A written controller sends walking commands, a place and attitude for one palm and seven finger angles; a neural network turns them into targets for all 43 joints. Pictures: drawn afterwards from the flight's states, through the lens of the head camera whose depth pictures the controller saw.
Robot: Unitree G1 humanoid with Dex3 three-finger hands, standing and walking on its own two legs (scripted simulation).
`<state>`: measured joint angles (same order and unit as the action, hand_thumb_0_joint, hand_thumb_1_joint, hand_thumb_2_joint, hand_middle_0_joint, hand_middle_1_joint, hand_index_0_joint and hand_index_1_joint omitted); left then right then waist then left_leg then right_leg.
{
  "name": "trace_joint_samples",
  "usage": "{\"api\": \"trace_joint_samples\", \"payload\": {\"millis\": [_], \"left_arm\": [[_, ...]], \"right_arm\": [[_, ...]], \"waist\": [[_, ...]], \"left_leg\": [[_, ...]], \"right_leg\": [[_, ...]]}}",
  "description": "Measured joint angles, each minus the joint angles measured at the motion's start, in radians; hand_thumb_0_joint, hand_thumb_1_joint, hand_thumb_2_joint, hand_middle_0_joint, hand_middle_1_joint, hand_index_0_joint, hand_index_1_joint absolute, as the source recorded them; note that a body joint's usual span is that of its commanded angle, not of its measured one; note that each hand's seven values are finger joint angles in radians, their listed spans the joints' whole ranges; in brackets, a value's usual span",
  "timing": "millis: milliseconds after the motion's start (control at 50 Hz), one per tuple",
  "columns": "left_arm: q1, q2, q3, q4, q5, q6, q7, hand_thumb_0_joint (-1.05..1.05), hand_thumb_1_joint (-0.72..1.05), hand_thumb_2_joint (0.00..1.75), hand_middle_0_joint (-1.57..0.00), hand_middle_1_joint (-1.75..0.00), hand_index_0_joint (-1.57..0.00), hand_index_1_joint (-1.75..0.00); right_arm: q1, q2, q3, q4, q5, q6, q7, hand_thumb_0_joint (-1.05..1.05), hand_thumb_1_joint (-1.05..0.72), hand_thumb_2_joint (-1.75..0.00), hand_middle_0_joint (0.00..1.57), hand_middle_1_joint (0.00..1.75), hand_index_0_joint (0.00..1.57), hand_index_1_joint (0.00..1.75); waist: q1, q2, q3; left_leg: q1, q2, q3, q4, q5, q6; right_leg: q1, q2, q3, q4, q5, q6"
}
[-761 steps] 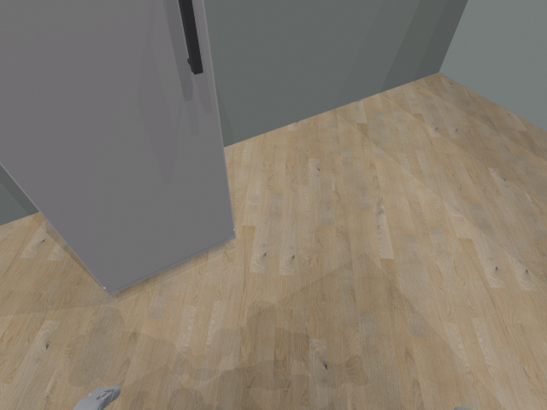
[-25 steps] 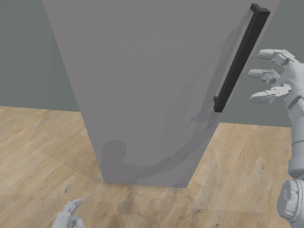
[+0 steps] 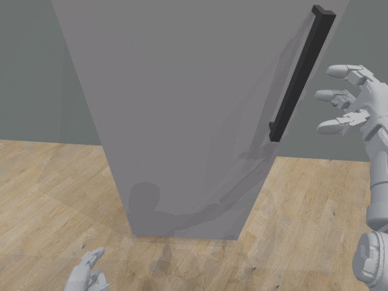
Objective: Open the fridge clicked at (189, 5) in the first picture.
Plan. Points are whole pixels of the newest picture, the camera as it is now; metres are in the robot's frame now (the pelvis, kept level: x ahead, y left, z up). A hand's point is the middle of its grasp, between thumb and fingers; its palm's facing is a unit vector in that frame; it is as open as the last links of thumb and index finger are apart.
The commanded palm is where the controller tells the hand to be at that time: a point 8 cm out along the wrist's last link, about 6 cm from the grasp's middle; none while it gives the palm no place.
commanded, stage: move the hooked fingers beside the handle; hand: right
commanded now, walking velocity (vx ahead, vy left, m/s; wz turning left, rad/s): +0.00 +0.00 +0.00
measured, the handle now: (292, 84) +0.48 -0.16 +0.22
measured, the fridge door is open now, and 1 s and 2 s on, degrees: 0 0 0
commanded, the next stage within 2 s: feel for the door with the fingertips in 0.46 s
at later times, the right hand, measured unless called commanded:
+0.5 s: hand (331, 102) +0.41 -0.21 +0.23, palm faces +0.00 +1.00 -0.02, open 14.0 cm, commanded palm +0.39 -0.26 +0.23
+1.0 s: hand (310, 102) +0.41 -0.17 +0.23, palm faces -0.01 +1.00 -0.01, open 14.0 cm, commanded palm +0.40 -0.23 +0.23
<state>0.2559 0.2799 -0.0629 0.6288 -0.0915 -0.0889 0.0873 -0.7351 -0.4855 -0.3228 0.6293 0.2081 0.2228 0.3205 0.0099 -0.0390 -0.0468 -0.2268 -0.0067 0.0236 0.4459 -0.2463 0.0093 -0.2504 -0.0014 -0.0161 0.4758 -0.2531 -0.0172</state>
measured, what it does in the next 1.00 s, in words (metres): stands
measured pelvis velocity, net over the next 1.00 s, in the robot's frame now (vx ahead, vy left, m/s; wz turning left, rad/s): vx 0.00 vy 0.01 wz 0.00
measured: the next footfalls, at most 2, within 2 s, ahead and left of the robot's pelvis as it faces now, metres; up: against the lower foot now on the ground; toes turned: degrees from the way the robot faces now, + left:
none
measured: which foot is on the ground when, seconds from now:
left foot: down 0.00-1.00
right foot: down 0.00-1.00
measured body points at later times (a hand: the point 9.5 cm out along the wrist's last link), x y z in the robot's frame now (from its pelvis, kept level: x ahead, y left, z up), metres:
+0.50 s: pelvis -0.01 +0.00 +0.00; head -0.01 +0.01 +0.45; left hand +0.13 +0.25 -0.10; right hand +0.41 -0.27 +0.23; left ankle -0.01 +0.12 -0.74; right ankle +0.00 -0.11 -0.74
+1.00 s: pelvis +0.00 +0.01 +0.00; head -0.01 +0.02 +0.45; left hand +0.14 +0.25 -0.10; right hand +0.40 -0.23 +0.23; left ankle -0.01 +0.12 -0.74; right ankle +0.00 -0.11 -0.74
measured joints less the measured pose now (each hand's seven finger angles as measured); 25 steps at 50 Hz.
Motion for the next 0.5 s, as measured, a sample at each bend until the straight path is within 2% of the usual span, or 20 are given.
{"api": "trace_joint_samples", "payload": {"millis": [180, 340, 500], "left_arm": [[-0.005, -0.014, -0.014, -0.011, -0.002, 0.014, -0.002, 0.01, 0.91, 0.90, -0.21, -0.30, -0.20, -0.30], [0.009, -0.003, -0.011, 0.008, -0.005, 0.008, 0.011, 0.01, 0.91, 0.90, -0.21, -0.30, -0.20, -0.30], [0.009, 0.001, -0.009, 0.027, -0.002, -0.005, 0.015, 0.01, 0.91, 0.90, -0.21, -0.30, -0.20, -0.29]], "right_arm": [[0.010, -0.014, -0.017, 0.023, -0.005, 0.006, -0.002, -0.01, 0.50, -0.30, 0.31, 1.20, 0.30, 1.20], [0.000, -0.014, 0.014, 0.020, 0.001, -0.009, 0.007, -0.01, 0.50, -0.30, 0.30, 1.20, 0.30, 1.20], [-0.077, -0.002, 0.035, 0.099, -0.004, -0.016, -0.014, -0.01, 0.50, -0.30, 0.30, 1.20, 0.30, 1.20]], "waist": [[-0.002, -0.001, -0.010], [-0.008, 0.002, 0.007], [0.010, 0.000, 0.007]], "left_leg": [[0.003, -0.003, -0.002, 0.002, 0.003, 0.003], [0.008, -0.003, 0.012, -0.003, 0.010, 0.005], [-0.009, 0.000, 0.015, -0.002, 0.015, 0.004]], "right_leg": [[0.007, -0.003, -0.002, -0.004, 0.005, 0.003], [0.002, -0.002, 0.012, 0.002, 0.011, 0.004], [-0.015, 0.000, 0.015, 0.000, 0.019, 0.004]]}}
